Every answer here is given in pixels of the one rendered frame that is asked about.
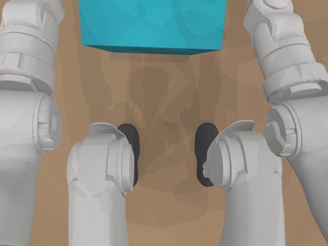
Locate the robot left forearm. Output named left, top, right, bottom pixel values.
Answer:
left=0, top=0, right=65, bottom=96

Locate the robot right forearm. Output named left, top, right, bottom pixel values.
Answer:
left=243, top=0, right=328, bottom=105

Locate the left robot shin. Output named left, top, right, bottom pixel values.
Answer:
left=67, top=122, right=129, bottom=186

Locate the robot left upper arm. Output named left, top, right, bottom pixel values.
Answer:
left=0, top=89, right=62, bottom=246

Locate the left robot thigh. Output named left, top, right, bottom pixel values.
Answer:
left=68, top=134, right=134, bottom=246

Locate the carton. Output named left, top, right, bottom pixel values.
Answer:
left=78, top=0, right=227, bottom=55

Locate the robot right upper arm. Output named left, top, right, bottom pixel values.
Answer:
left=264, top=95, right=328, bottom=244

